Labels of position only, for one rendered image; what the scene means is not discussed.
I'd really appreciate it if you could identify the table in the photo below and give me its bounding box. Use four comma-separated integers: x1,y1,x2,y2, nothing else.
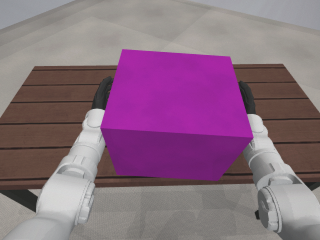
0,64,320,220

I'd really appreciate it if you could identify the robot left upper arm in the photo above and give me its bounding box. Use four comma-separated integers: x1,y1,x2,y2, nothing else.
2,173,96,240

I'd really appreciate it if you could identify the carton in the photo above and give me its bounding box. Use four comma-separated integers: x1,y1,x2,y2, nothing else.
100,49,254,181

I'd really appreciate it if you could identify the right robot hand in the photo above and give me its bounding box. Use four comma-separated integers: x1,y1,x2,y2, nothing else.
238,81,256,115

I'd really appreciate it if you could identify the robot left forearm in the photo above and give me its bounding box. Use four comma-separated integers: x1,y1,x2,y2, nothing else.
36,108,106,214

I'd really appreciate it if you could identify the robot right upper arm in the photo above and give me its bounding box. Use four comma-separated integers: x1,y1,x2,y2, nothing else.
257,183,320,240

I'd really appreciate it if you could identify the robot right forearm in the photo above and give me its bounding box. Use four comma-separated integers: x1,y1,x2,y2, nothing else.
243,114,320,210

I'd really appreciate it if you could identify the left robot hand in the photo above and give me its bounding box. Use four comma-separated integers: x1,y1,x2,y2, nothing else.
91,76,114,110

